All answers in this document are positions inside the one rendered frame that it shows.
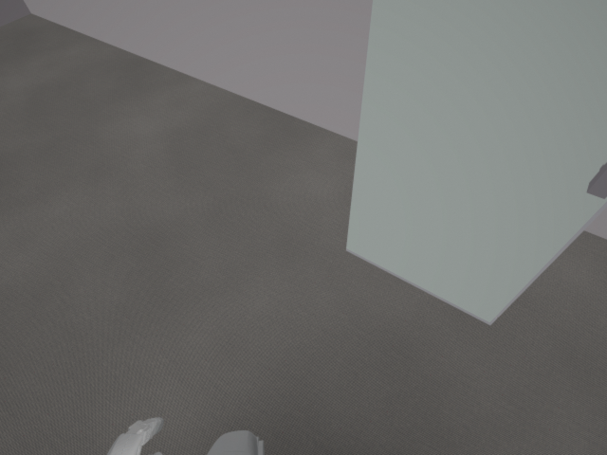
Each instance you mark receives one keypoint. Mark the fridge door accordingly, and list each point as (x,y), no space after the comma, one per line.
(482,124)

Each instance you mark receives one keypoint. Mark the handle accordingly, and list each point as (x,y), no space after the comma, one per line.
(598,185)

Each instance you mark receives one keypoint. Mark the left robot thigh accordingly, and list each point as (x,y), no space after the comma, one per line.
(240,442)

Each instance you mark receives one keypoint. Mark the left robot hand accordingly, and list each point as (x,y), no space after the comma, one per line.
(131,442)

